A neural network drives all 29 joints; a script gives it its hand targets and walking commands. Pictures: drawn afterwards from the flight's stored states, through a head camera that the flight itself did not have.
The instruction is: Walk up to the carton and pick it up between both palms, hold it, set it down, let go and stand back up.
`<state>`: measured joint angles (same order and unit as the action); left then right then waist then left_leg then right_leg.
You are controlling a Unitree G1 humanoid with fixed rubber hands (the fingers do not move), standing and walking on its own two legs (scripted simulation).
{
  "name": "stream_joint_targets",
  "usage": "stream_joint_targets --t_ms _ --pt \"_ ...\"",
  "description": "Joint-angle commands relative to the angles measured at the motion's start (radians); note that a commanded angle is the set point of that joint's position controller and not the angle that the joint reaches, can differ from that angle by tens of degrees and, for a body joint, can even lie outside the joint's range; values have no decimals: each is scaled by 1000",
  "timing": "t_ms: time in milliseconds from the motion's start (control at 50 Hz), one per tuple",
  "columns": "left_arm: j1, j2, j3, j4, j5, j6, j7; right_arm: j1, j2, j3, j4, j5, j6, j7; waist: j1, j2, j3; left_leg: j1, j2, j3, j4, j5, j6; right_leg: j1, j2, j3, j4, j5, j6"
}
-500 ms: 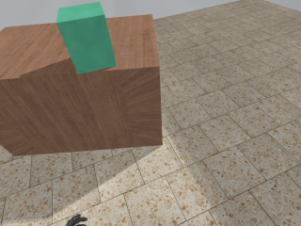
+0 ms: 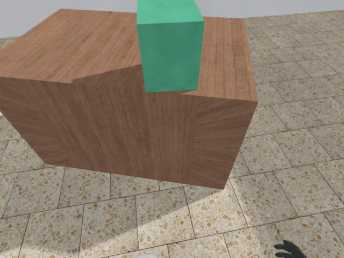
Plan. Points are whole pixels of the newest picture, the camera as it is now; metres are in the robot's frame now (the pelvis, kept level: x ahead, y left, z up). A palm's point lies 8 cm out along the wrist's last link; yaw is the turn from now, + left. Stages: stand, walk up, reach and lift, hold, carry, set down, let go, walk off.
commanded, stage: walk up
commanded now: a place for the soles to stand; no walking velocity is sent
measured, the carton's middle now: (168, 46) +0.80 +0.08 +0.10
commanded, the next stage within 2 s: none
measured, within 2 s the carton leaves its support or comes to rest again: neither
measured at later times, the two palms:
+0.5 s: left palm (65, 206) +0.26 +0.32 -0.06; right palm (275, 256) +0.18 -0.21 -0.11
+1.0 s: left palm (58, 157) +0.42 +0.42 -0.09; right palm (220, 194) +0.33 -0.09 -0.09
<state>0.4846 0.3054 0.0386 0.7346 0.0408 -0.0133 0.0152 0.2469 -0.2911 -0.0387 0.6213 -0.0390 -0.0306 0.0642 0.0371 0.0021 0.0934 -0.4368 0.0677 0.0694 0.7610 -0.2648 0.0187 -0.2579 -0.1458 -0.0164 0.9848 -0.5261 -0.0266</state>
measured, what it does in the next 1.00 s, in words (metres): walks ahead: right foot, then left foot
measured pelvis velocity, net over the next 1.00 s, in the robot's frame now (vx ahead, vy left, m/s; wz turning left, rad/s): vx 0.29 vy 0.18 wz -0.14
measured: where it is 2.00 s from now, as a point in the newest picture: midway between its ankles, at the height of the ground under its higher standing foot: (149, 237)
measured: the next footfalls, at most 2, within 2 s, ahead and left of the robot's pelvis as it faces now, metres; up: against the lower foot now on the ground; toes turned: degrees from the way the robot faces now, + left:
right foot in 0.32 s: +0.23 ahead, -0.08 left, +0.00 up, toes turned -8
left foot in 0.70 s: +0.38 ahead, +0.28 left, +0.00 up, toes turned +3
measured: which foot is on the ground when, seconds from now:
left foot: down 0.00-0.32, up 0.34-0.68, down 0.70-1.00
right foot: up 0.00-0.30, down 0.32-0.70, up 0.72-1.00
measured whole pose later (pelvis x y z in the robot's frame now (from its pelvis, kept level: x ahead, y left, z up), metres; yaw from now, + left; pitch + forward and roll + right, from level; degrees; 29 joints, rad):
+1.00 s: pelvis +0.29 +0.18 +0.01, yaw -8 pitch -3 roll +0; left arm 0.29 0.27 0.02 0.64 0.02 0.02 0.01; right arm 0.31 -0.29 0.02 0.66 -0.01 0.01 0.00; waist -0.03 0.00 0.12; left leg -0.34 0.09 0.17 0.70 -0.31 0.03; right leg -0.37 -0.01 -0.04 0.75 -0.34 0.00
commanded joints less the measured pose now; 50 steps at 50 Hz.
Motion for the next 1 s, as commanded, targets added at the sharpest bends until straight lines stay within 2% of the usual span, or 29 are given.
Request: stream_joint_targets --t_ms 0,60,120,160,200,260,280,300,320,340,380,400,460,500,520,580,620,640,660,680,700,720,740,780,800,880,940,960,980 --pt "-55 93 32 -180 -22 -14 -3 181 -236 -79 -13 20 11 -51 -132 148 -24 288 282 -471 -480 -241 237 -441 68 65 325 53 1" --pt "14 75 39 -146 -22 -16 -11 93 -163 -47 -12 10 7 -46 -67 149 -2 126 237 -317 -484 -193 221 -299 50 55 165 100 17" --pt "-39 50 37 -154 -18 -20 -15 106 -140 -32 9 5 -3 -46 -83 127 -5 164 227 -254 -481 -47 230 -291 66 7 -14 125 23" --pt "-80 24 29 -172 -20 -32 -15 118 -148 -28 17 2 0 -44 -96 157 -7 185 196 -195 -455 29 216 -257 81 -17 -161 174 17" --pt "-106 18 35 -180 -16 -43 -9 127 -158 -30 27 5 9 -36 -97 129 -27 157 185 -151 -397 109 205 -138 117 -66 -270 244 3" --pt "-3 41 57 -165 -10 -52 5 102 -150 -20 33 14 23 -22 -16 26 -88 14 135 -79 -246 -30 142 167 165 -81 -412 366 -34" --pt "49 72 68 -163 -2 -52 18 114 -129 -11 25 8 24 -17 18 -24 -92 -92 98 -33 -96 -74 96 293 105 32 -436 283 -61" --pt "124 172 93 -165 28 -53 35 154 -67 13 -8 -3 23 -12 64 -216 -146 -226 9 55 234 -188 26 396 -172 429 -577 -32 -161" --pt "132 218 109 -169 30 -35 52 184 -125 -4 -14 -14 52 -14 53 -161 -116 -289 -29 4 422 -359 -16 323 -362 768 -722 -251 -267" --pt "101 212 107 -162 17 -23 65 126 -186 -25 -23 -29 83 -16 53 -58 -44 -320 10 -63 518 -341 -18 219 -386 795 -750 -360 -313" --pt "26 167 74 -158 13 -32 69 79 -166 -32 -39 -31 96 -12 26 -30 57 -358 40 -110 542 -203 -44 113 -288 566 -746 -202 -251" --pt "-37 157 66 -165 16 -39 65 112 -148 -33 -28 -23 95 -7 -2 -61 74 -315 55 -115 491 -159 -54 53 -241 452 -746 -135 -217" --pt "-113 146 55 -149 16 -62 49 160 -98 -27 -12 -8 80 15 -38 -156 24 -185 73 -105 374 -92 -70 -4 -160 223 -712 145 -206" --pt "-103 149 54 -134 12 -70 43 120 -80 -22 -20 -5 73 24 -30 -178 20 -162 87 -83 241 -81 -67 0 -144 154 -677 268 -208" --pt "-89 160 56 -125 10 -73 41 85 -77 -24 -33 -5 67 28 -15 -167 8 -123 83 -63 186 -69 -60 -26 -132 132 -672 258 -202" --pt "-128 205 72 -127 11 -64 37 93 -55 -30 -42 1 51 36 -39 -206 1 42 56 7 9 -4 -30 -105 -117 84 -611 190 -171" --pt "-130 196 68 -133 5 -45 31 149 -83 -45 -19 6 37 27 -69 -133 -28 224 -7 83 -80 71 -11 -199 -94 52 -537 164 -137" --pt "-126 166 57 -138 8 -34 29 222 -104 -57 0 3 30 17 -108 -56 -54 345 -27 62 -122 82 4 -251 -71 30 -412 162 -104" --pt "-64 95 31 -140 4 -24 21 290 -149 -72 22 1 21 1 -123 109 -94 436 -33 33 -185 43 17 -280 10 -40 -218 136 -61" --pt "-22 14 3 -172 1 -21 14 331 -233 -86 5 -9 14 -15 -158 327 -146 473 188 -285 -314 -71 102 -380 111 -80 78 -40 -5" --pt "-41 42 18 -202 -24 -4 23 281 -282 -91 -24 -3 23 -30 -164 306 -148 397 341 -586 -482 -248 223 -438 165 0 217 -174 20" --pt "-108 94 31 -207 -18 11 31 237 -284 -89 -24 20 32 -45 -166 215 -98 305 372 -620 -531 -321 270 -428 120 77 306 -127 16" --pt "-117 104 38 -198 -20 17 27 198 -248 -74 -14 24 32 -56 -137 156 -27 243 343 -539 -508 -258 244 -428 104 107 328 -47 17" --pt "-23 83 34 -154 -31 12 23 91 -211 -49 -30 14 32 -69 -64 173 -34 148 283 -326 -426 -21 215 -321 68 105 212 28 27" --pt "-19 74 33 -150 -22 10 17 66 -172 -31 -33 15 24 -70 -51 151 -24 98 271 -258 -411 101 206 -244 64 100 147 38 35" --pt "-60 41 9 -147 -18 14 6 58 -152 -9 -36 20 9 -76 -51 142 -101 168 272 -168 -295 566 191 -118 84 35 -113 97 38" --pt "-112 44 10 -146 -17 22 0 53 -171 -7 -47 29 21 -83 -46 116 -121 156 263 -144 -256 568 158 -13 118 2 -284 239 17" --pt "-100 41 9 -142 -21 19 -4 31 -191 -5 -52 36 26 -81 -20 123 -145 121 252 -128 -238 474 141 62 118 -4 -392 326 2" --pt "-129 74 19 -151 -17 14 -7 29 -185 3 -60 49 27 -75 -20 79 -135 58 223 -103 -231 366 99 123 103 51 -455 460 -22"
